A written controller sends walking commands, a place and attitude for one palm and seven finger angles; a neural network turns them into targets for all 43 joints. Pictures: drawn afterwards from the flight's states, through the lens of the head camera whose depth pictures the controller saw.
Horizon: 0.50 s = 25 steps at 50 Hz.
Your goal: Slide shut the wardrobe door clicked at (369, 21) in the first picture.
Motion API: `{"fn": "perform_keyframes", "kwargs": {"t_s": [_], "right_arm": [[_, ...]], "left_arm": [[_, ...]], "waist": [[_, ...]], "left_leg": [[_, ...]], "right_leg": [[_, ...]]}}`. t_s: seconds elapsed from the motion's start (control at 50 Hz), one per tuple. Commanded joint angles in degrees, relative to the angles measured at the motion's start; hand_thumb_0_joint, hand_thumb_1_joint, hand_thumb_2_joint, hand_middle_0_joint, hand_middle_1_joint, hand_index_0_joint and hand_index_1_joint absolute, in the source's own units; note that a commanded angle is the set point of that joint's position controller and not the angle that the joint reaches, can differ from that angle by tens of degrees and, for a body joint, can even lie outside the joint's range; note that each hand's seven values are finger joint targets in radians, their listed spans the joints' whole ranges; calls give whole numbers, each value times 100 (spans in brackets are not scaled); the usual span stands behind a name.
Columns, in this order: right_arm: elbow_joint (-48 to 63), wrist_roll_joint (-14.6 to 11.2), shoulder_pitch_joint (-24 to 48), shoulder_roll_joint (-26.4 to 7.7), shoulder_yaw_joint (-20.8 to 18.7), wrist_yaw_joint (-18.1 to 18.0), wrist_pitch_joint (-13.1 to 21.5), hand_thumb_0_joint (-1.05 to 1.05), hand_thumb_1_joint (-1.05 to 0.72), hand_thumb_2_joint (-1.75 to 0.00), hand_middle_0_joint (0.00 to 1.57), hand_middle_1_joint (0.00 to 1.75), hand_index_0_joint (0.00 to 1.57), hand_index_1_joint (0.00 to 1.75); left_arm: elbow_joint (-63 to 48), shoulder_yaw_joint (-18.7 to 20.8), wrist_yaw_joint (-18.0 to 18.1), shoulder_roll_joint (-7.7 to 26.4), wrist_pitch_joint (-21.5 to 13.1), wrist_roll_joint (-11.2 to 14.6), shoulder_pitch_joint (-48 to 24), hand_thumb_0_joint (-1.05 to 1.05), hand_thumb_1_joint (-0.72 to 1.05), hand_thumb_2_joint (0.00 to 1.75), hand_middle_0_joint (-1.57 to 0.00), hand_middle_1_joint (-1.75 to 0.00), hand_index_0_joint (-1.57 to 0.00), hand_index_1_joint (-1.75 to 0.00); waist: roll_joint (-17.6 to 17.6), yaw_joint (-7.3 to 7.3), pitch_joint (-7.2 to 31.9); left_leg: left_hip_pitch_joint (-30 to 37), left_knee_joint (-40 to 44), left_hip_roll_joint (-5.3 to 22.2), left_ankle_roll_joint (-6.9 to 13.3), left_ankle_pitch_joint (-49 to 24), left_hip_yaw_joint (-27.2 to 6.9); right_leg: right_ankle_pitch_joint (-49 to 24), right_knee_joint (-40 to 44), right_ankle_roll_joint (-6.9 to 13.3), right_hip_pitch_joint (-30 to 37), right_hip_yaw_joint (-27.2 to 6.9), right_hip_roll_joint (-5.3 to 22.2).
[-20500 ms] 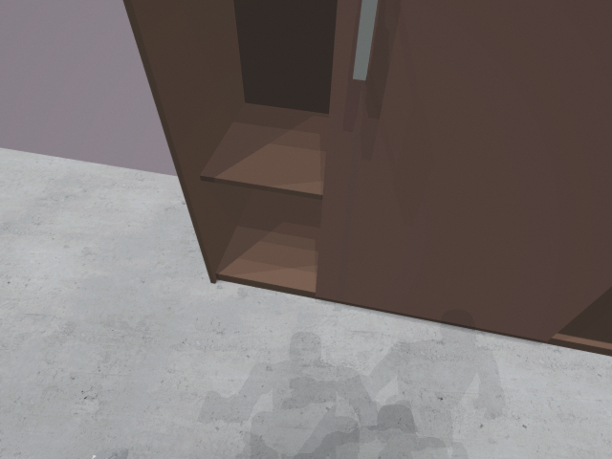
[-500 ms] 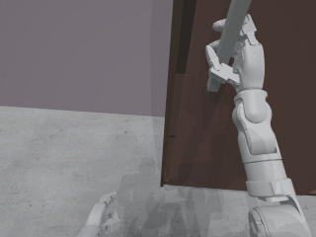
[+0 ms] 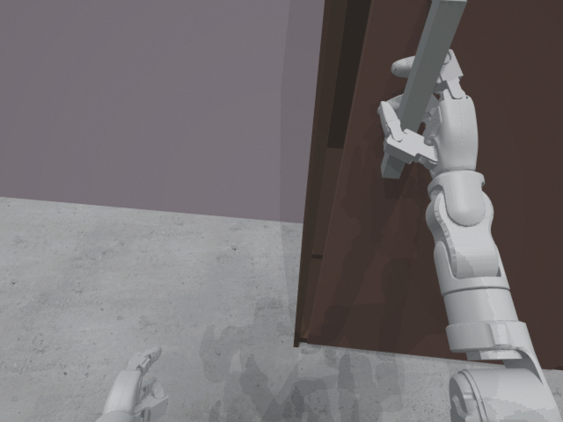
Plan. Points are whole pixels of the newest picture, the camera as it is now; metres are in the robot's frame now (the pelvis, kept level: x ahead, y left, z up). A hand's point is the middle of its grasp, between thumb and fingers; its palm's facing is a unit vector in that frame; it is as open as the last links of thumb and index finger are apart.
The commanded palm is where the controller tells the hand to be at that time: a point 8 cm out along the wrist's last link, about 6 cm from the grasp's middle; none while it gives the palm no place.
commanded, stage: loosen the grip on the handle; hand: right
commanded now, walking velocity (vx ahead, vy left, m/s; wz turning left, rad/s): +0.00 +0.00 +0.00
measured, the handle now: (410, 92) +0.44 -0.12 +0.26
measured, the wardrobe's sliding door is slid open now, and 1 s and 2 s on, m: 0.02 0.02 0.03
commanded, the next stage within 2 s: slip the hand off the handle in 0.54 s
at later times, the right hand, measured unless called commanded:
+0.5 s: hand (395, 137) +0.40 -0.10 +0.23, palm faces -0.03 +0.99 -0.11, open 14.1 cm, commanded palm +0.38 -0.16 +0.22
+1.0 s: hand (407, 138) +0.40 -0.12 +0.23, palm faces -0.07 +0.99 -0.10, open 14.7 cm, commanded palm +0.38 -0.21 +0.22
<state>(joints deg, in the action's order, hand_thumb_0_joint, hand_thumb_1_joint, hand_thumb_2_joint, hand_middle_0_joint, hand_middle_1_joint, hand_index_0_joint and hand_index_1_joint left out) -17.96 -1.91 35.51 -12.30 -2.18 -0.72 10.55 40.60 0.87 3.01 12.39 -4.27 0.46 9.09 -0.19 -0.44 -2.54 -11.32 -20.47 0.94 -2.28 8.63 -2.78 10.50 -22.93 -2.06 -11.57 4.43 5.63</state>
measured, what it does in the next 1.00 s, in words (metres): stands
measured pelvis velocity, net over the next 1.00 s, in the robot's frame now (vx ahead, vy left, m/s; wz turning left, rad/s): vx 0.01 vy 0.00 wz -0.03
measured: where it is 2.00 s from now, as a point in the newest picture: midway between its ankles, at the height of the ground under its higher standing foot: outside the picture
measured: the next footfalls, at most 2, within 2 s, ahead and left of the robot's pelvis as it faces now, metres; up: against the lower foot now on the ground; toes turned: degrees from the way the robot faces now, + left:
none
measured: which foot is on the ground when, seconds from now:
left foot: down 0.00-1.00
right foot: down 0.00-1.00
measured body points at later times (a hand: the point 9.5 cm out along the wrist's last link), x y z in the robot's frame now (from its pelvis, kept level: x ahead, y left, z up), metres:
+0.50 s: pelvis -0.01 +0.01 -0.01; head +0.00 +0.02 +0.44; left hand +0.08 +0.26 -0.13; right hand +0.39 -0.16 +0.23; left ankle +0.02 +0.15 -0.74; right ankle +0.02 -0.15 -0.74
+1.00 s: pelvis +0.01 +0.00 -0.01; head +0.01 +0.01 +0.44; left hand +0.15 +0.24 -0.11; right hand +0.39 -0.17 +0.23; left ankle +0.02 +0.15 -0.74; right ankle +0.02 -0.15 -0.74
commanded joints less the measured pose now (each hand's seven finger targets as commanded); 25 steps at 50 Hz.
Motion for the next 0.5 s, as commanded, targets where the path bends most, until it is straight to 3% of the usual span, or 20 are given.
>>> {"fn": "perform_keyframes", "kwargs": {"t_s": [0.0,0.02,0.04,0.06,0.08,0.1,0.18,0.2,0.22,0.26,0.32,0.34,0.36,0.4,0.42,0.48], "right_arm": [[-598,-455,2570,-49,-556,531,-267,0,-54,-73,45,140,45,140],[-395,-764,2450,-880,-1375,477,-127,0,-42,-67,45,140,45,140],[-336,-798,2632,-789,-1162,444,0,0,-30,-61,45,140,45,140],[-317,-768,2987,-425,-736,375,174,0,-17,-55,45,140,45,140],[-388,-651,3245,-281,-552,280,378,0,-5,-49,45,140,45,140],[-520,-538,3380,-252,-386,199,590,0,7,-43,45,140,45,140],[-660,-257,3652,-589,-387,57,1176,0,55,-20,42,137,42,137],[-587,-190,3776,-441,-166,99,1251,0,55,-20,41,135,41,135],[-626,-168,3743,-376,-86,128,1278,0,55,-20,40,133,40,133],[-787,-170,3856,-512,-106,190,1254,0,55,-20,37,130,37,130],[-720,-380,3852,-630,-347,245,1221,0,55,-20,33,125,33,125],[-765,-423,3707,-1298,-935,231,1200,0,55,-20,32,123,32,123],[-509,-406,3724,-1060,-656,260,1187,0,55,-20,30,122,30,122],[-525,-457,3538,-814,-541,264,1102,0,55,-20,28,118,28,118],[-304,-509,3377,-898,-655,248,1086,0,55,-20,26,117,26,117],[-192,-530,3092,-1025,-810,211,983,0,55,-20,25,115,25,115]], "left_arm": [[-747,201,-109,650,-736,206,131,0,90,90,-20,-30,-20,-30],[-651,167,-89,796,-659,150,223,0,90,90,-20,-30,-20,-30],[-733,99,-79,768,-637,134,15,0,90,90,-20,-30,-20,-30],[-746,60,-97,728,-668,146,-16,0,90,90,-20,-30,-20,-30],[-701,86,-113,736,-719,143,39,0,90,90,-20,-30,-20,-30],[-709,88,-155,773,-776,135,88,0,90,90,-20,-30,-20,-30],[-688,114,-221,782,-925,125,201,0,90,90,-20,-30,-20,-30],[-714,105,-241,748,-957,128,208,0,90,90,-20,-30,-20,-30],[-707,117,-243,735,-991,134,268,0,90,90,-20,-30,-20,-30],[-643,120,-219,772,-1023,156,337,0,90,90,-20,-30,-20,-30],[-590,135,-180,790,-1039,165,388,0,90,90,-20,-30,-20,-30],[-544,160,-145,852,-1020,161,369,0,90,90,-20,-30,-20,-30],[-581,120,-143,791,-1011,145,341,0,90,90,-20,-30,-20,-30],[-524,141,-142,777,-1005,162,368,0,90,90,-20,-30,-20,-30],[-528,161,-147,787,-1010,158,414,0,90,90,-20,-30,-20,-30],[-477,175,-122,806,-975,141,382,0,90,90,-20,-30,-20,-30]], "waist": [[-1148,-71,2640],[-857,77,2446],[-440,-26,2006],[-38,-198,1515],[396,-365,1194],[635,-404,1098],[482,-304,1469],[290,-337,1599],[394,-319,1671],[439,-366,1575],[469,-276,1774],[523,-149,1801],[333,-177,1860],[374,-218,1698],[379,-137,1812],[480,-105,1718]], "left_leg": [[-5,-758,-90,526,-1458,631],[46,-519,-65,442,-953,583],[-82,-391,-90,377,-381,553],[-407,-318,-117,325,194,551],[-682,-312,-145,303,505,586],[-878,-336,-169,292,785,564],[-955,-575,-164,327,1145,427],[-983,-624,-172,331,1094,407],[-972,-642,-172,329,1127,396],[-1010,-582,-171,301,1250,340],[-762,-560,-159,310,1151,301],[-596,-481,-140,290,1157,240],[-502,-507,-126,291,1037,236],[-579,-455,-147,282,796,289],[-442,-449,-140,280,707,273],[-344,-408,-147,262,531,307]], "right_leg": [[-1870,-81,-42,1346,169,-497],[-1078,-103,-13,1047,126,-523],[-320,21,55,630,98,-520],[383,104,117,345,44,-477],[807,94,152,151,-55,-432],[1132,93,186,50,-132,-417],[1356,-150,232,-166,-147,-485],[1279,-194,250,-126,-138,-502],[1312,-220,250,-112,-148,-486],[1341,-287,273,-268,-106,-508],[1139,-300,274,-240,-107,-494],[1055,-314,296,-356,-71,-503],[924,-307,295,-318,-36,-525],[686,-326,312,-292,-67,-510],[563,-330,299,-221,-37,-505],[367,-316,310,-249,-26,-520]]}}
